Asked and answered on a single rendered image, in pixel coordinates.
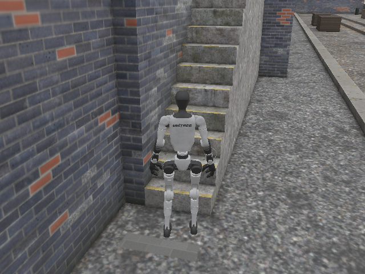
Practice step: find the robot right hand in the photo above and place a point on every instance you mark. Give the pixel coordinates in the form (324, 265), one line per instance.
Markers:
(211, 169)

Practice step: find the robot right forearm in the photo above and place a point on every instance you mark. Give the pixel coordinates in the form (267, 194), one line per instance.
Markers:
(208, 154)

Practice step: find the robot left forearm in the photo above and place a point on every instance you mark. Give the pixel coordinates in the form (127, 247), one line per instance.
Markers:
(156, 153)

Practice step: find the robot left foot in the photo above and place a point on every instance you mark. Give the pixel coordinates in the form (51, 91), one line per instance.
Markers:
(167, 231)

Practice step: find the robot left hand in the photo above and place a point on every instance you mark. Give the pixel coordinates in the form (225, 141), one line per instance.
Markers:
(152, 167)

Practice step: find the robot right upper arm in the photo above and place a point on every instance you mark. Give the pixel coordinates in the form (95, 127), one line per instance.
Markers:
(202, 130)

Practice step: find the robot left upper arm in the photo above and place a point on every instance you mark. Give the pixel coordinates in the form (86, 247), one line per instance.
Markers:
(162, 129)

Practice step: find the robot left shin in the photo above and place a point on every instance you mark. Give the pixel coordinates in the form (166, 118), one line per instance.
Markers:
(167, 210)

